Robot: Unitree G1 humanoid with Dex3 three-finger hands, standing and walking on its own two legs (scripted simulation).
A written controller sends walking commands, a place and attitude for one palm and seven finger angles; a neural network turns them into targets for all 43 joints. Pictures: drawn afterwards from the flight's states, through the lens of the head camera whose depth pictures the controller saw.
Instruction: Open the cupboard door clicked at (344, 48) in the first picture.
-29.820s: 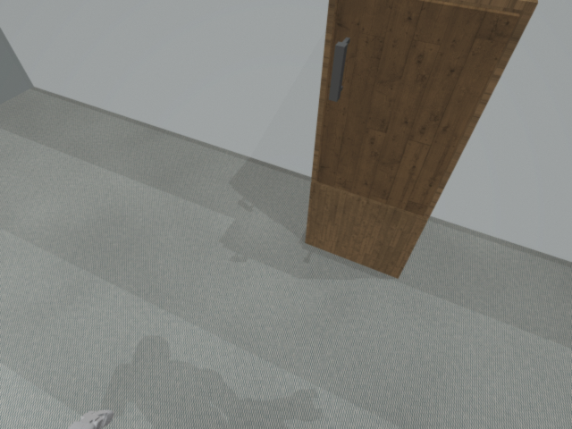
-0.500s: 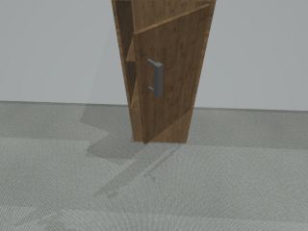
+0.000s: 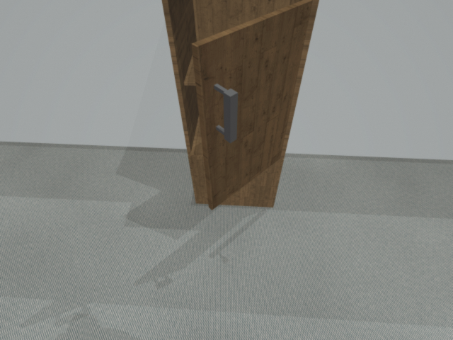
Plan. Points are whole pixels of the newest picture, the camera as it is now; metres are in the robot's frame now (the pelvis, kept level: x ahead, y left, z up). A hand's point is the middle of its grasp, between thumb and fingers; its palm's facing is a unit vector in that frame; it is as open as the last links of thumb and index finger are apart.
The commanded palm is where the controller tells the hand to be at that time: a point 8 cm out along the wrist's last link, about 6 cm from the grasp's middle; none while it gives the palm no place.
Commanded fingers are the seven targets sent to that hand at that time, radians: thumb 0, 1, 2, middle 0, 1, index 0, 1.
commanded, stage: look to check the result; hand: left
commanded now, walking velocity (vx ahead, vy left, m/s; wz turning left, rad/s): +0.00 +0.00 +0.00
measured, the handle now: (224, 113) +0.60 +0.04 +0.06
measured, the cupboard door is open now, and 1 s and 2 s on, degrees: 46 46 46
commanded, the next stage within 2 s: walk to a spot facing it in 0.30 s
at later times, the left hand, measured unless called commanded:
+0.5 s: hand out of the picture +0.03 +0.20 -0.17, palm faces +0.02 -0.97 -0.26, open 7.4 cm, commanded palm none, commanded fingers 0.00 0.90 0.90 -0.20 -0.30 -0.20 -0.30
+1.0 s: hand out of the picture +0.08 +0.17 -0.17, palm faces -0.19 -0.94 -0.30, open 7.4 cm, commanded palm none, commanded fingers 0.00 0.90 0.90 -0.20 -0.30 -0.20 -0.30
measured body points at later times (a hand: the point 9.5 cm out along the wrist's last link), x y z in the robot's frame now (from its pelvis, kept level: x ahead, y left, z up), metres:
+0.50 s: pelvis +0.01 +0.00 +0.00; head +0.02 -0.01 +0.45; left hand +0.03 +0.25 -0.15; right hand +0.04 -0.25 -0.16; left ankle +0.04 +0.12 -0.74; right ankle -0.04 -0.09 -0.74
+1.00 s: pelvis -0.01 -0.03 -0.01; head +0.03 -0.07 +0.44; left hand +0.09 +0.22 -0.14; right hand -0.02 -0.28 -0.18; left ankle +0.01 +0.12 -0.68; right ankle -0.04 -0.10 -0.74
